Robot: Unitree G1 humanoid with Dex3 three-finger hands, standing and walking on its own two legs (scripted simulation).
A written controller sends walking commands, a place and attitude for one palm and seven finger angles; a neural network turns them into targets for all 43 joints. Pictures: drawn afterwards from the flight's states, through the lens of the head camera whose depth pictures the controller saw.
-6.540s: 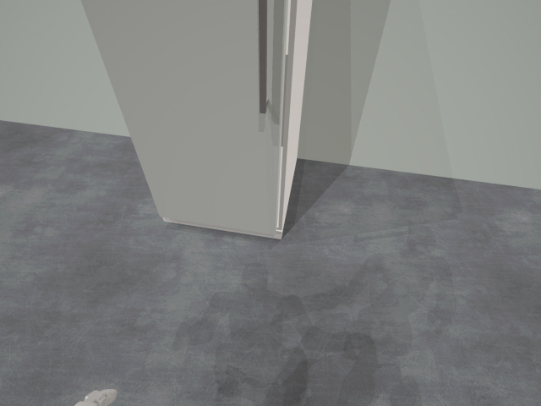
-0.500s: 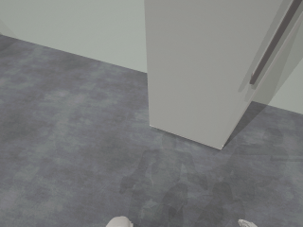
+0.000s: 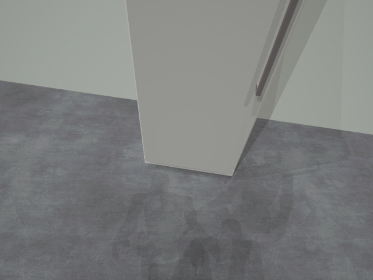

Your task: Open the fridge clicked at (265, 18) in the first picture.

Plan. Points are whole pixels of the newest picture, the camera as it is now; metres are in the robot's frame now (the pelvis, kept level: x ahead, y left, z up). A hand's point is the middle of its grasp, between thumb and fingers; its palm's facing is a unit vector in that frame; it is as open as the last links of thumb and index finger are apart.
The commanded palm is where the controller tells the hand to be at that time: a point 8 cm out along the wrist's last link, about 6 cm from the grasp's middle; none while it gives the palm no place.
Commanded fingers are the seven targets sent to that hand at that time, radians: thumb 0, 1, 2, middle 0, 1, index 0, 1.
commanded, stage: take the last steps up to it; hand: right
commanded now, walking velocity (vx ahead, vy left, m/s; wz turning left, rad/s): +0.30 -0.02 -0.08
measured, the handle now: (281, 28) +0.77 -0.24 +0.19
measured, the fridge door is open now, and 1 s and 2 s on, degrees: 0 0 0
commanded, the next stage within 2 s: come to a stop and stand still in 0.98 s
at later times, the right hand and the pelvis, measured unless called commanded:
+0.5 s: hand out of the picture +0.08 -0.25 -0.18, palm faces +0.07 +0.99 -0.14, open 7.4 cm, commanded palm none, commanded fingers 0.00 -0.90 -0.90 0.20 0.30 0.20 0.30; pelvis +0.07 -0.07 +0.00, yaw +0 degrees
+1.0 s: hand (256, 227) +0.30 -0.20 -0.17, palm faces +0.02 +0.98 -0.21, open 7.1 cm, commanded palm none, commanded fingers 0.00 -0.90 -0.90 0.20 0.30 0.20 0.30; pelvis +0.24 -0.01 -0.01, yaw +1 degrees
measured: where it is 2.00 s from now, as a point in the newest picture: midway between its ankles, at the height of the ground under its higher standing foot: outside the picture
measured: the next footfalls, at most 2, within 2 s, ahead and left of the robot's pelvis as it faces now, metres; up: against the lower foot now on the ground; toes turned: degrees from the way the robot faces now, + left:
right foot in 0.18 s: +0.03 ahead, -0.14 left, +0.00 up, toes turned -7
left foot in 0.74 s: +0.31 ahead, +0.07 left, +0.00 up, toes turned +9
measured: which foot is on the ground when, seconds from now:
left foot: down 0.00-0.18, up 0.20-0.72, down 0.74-1.00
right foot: up 0.00-0.16, down 0.18-0.76, up 0.78-1.00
